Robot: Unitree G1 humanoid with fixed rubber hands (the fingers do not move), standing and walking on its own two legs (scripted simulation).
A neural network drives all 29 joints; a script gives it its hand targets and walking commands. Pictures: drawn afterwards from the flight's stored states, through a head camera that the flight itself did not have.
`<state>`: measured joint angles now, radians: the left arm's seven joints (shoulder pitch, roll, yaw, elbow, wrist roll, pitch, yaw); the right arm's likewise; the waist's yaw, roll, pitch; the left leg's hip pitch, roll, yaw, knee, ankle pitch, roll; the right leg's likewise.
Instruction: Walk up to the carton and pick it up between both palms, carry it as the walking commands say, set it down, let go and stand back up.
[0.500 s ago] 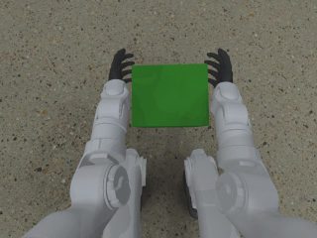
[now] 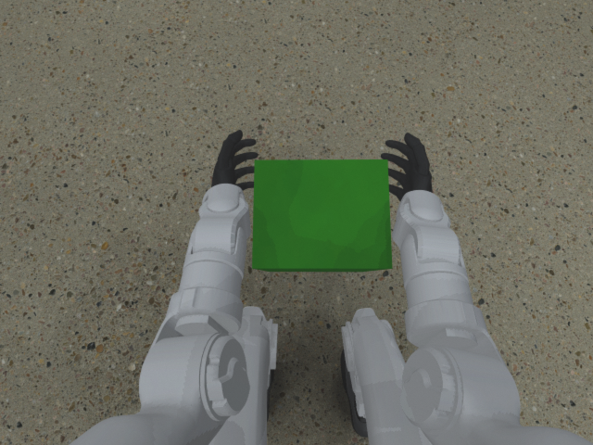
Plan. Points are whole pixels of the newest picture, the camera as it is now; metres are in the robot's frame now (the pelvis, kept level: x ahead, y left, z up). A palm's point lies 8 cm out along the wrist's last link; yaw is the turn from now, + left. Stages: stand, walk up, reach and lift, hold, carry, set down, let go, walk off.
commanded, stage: reach and lift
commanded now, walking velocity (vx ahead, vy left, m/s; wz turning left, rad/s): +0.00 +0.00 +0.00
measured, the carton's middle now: (317, 225) +0.42 -0.01 -0.14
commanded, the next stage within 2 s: none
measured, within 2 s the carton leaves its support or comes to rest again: neither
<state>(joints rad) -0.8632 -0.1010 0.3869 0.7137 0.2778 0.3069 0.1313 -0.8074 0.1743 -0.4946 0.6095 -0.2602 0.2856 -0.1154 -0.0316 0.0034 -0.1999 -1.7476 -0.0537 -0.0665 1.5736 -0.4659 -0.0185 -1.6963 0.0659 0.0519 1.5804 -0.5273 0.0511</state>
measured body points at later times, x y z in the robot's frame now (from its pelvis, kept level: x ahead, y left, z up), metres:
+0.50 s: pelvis +0.03 +0.00 +0.07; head +0.19 +0.01 +0.49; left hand +0.45 +0.12 +0.02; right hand +0.43 -0.14 +0.02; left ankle +0.10 +0.12 -0.52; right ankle +0.09 -0.14 -0.52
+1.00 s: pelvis +0.04 +0.00 +0.13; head +0.17 +0.01 +0.56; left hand +0.43 +0.12 +0.09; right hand +0.42 -0.14 +0.10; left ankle +0.10 +0.12 -0.52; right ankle +0.08 -0.14 -0.52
